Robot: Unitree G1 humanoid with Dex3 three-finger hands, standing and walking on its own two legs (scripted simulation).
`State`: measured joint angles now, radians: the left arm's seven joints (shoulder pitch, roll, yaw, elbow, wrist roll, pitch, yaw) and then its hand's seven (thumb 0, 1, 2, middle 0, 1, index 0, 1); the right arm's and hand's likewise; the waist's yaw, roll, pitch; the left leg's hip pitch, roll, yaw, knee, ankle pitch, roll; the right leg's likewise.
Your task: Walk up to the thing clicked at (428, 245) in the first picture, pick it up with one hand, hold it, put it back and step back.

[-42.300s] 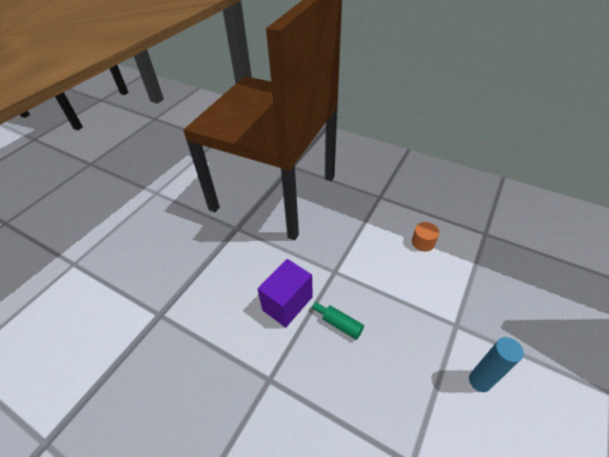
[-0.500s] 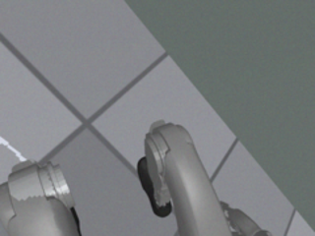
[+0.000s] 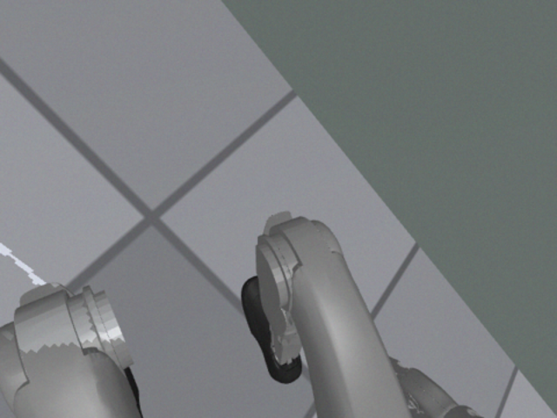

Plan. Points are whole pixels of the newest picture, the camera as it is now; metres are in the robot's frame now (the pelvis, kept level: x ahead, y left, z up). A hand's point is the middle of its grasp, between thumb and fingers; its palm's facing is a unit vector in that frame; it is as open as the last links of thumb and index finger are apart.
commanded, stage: open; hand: left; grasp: from above
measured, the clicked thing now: out of the picture +0.45 +0.32 -0.26
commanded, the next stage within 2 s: withdraw in 0.26 s
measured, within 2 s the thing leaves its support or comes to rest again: neither
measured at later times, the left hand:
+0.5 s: hand out of the picture +0.45 +0.33 -0.23, palm faces -0.42 -0.14 -0.89, open 14.0 cm
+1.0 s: hand out of the picture +0.43 +0.36 -0.05, palm faces -0.46 -0.11 -0.88, open 14.1 cm
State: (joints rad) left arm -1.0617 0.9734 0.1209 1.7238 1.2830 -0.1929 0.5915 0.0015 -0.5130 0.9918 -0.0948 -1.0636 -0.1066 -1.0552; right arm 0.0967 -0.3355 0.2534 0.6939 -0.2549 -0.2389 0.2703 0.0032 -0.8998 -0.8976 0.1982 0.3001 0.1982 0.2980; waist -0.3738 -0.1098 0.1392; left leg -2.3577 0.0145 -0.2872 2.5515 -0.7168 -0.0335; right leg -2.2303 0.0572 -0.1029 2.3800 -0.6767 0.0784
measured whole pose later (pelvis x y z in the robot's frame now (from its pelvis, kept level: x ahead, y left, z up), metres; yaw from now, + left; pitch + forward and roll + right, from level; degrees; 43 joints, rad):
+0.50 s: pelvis +0.00 +0.00 +0.00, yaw +0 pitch +28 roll -14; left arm -1.07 0.98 0.12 1.71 1.30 -0.21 0.59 0.00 -0.50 0.98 -0.08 -1.03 -0.09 -1.02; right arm 0.10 -0.34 0.26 0.68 -0.26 -0.22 0.25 0.00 -0.90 -0.90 0.20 0.30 0.20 0.30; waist -0.37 -0.12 0.14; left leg -2.35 0.02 -0.29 2.54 -0.71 -0.04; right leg -2.23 0.06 -0.11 2.37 -0.66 0.08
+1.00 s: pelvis -0.01 -0.01 +0.06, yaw +7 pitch +33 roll -8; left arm -0.98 0.74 -0.02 1.29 1.13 -0.08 0.14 0.00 -0.53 1.01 -0.09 -1.01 -0.08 -1.02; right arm 0.12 -0.29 0.06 0.67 -0.09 -0.02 0.17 0.00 -0.91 -0.90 0.20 0.30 0.20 0.30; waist -0.21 0.03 -0.09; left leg -2.22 0.02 -0.16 2.29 -0.66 -0.02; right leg -2.13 0.00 -0.03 2.21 -0.67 0.06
